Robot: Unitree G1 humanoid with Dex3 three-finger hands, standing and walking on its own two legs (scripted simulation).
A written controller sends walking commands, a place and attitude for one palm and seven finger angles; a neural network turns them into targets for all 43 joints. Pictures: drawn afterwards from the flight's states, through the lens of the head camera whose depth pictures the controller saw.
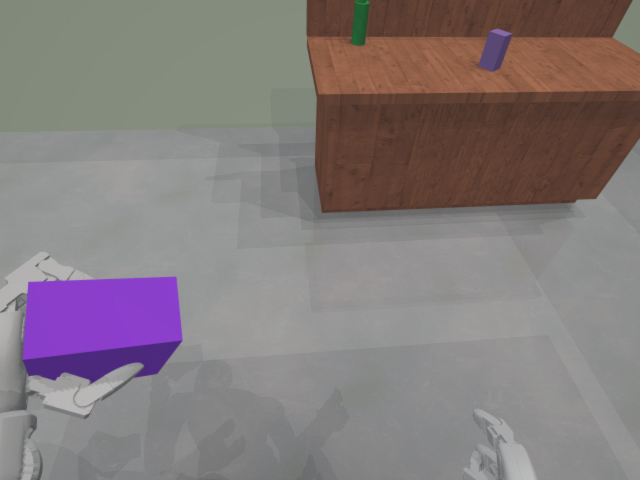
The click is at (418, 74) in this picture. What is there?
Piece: table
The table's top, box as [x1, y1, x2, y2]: [307, 37, 639, 104]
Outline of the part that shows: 307,37 307,48 318,104 639,100 639,54 613,38 511,37 500,68 492,72 477,65 486,37 366,37 365,43 361,46 353,45 350,42 351,37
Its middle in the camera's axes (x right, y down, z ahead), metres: +0.66 -0.68 +1.53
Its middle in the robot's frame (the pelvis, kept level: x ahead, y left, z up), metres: +1.62 -0.56 -0.13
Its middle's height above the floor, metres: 0.64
